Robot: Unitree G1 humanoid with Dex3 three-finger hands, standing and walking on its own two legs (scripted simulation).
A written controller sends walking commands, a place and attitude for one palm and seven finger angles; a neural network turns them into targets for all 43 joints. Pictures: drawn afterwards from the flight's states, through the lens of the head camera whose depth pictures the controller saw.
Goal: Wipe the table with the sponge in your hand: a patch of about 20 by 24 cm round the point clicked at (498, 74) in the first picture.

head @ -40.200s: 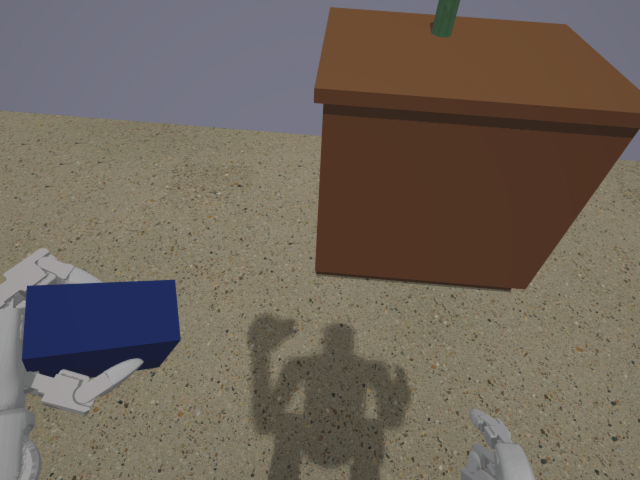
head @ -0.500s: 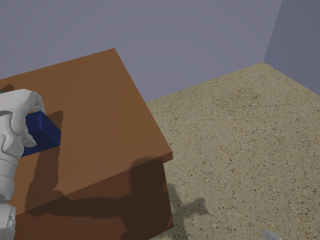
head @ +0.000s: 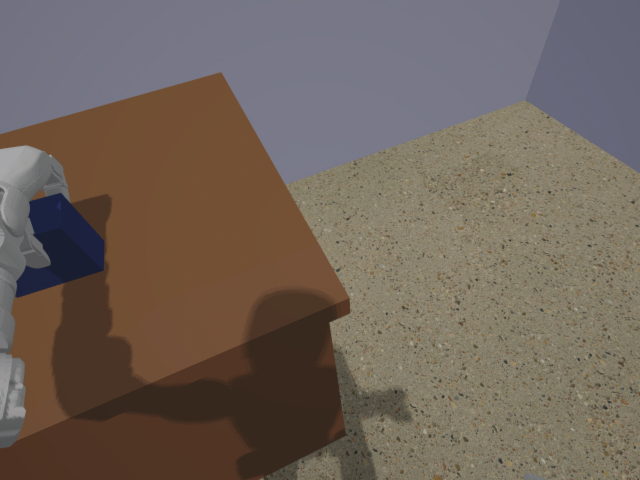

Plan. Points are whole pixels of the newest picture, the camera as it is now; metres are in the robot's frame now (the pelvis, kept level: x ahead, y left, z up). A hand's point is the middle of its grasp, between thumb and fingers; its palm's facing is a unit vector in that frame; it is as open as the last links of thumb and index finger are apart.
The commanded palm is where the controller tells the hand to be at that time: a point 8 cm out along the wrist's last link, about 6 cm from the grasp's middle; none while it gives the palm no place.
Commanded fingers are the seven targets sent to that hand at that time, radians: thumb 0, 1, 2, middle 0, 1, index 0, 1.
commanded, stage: wipe forward along the middle lane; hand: left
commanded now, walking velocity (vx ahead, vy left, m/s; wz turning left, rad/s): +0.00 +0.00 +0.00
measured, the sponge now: (48, 255) +0.37 +0.38 +0.10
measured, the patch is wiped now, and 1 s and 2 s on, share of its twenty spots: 1.00 1.00 1.00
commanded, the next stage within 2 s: slide back across to the first lane in 0.08 s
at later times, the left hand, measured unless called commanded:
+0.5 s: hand (11, 204) +0.40 +0.40 +0.17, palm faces -0.08 +0.01 -1.00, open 9.7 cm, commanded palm +0.38 +0.42 +0.20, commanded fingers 0.00 0.10 1.30 -1.20 -1.60 -1.20 -1.60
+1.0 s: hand out of the picture +0.39 +0.45 +0.17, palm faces +0.01 +0.03 -1.00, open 9.7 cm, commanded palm +0.35 +0.46 +0.21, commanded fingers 0.00 0.10 1.30 -1.20 -1.60 -1.20 -1.60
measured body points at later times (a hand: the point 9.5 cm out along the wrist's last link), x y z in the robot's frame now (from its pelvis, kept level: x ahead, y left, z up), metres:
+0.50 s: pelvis +0.01 +0.03 +0.01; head +0.04 -0.01 +0.45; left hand +0.40 +0.40 +0.22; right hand +0.11 -0.24 -0.13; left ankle +0.02 +0.16 -0.73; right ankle +0.01 -0.07 -0.73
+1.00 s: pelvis +0.05 +0.07 +0.01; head +0.09 +0.04 +0.46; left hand +0.39 +0.45 +0.22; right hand +0.19 -0.20 -0.11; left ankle +0.02 +0.16 -0.73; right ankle +0.01 -0.07 -0.73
